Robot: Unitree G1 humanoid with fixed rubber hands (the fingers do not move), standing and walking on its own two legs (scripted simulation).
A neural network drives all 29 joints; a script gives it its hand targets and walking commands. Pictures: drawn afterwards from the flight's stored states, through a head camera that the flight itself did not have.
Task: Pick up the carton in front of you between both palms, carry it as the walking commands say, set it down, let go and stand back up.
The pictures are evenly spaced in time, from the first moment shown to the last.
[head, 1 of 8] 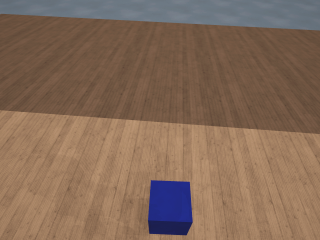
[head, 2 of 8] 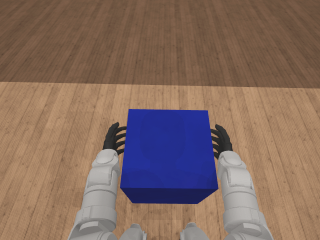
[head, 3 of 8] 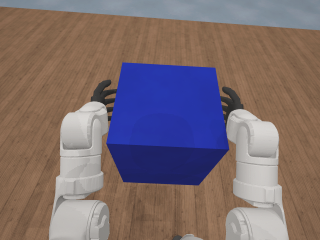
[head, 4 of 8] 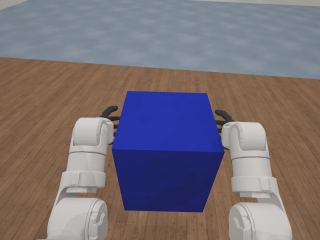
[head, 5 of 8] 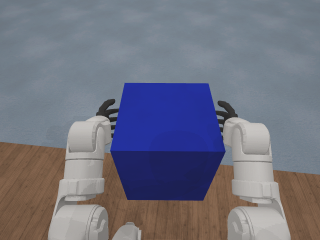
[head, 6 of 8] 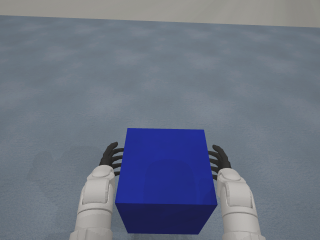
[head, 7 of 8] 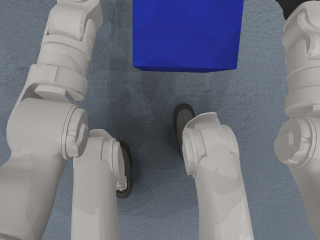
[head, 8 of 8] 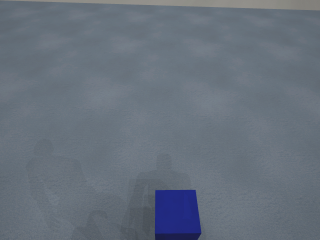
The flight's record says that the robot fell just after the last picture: no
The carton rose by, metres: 0.70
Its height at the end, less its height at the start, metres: -0.29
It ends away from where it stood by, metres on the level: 5.08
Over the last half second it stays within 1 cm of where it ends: yes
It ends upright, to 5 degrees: yes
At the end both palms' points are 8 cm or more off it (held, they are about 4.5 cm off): yes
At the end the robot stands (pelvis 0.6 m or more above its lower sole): yes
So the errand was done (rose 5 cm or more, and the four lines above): yes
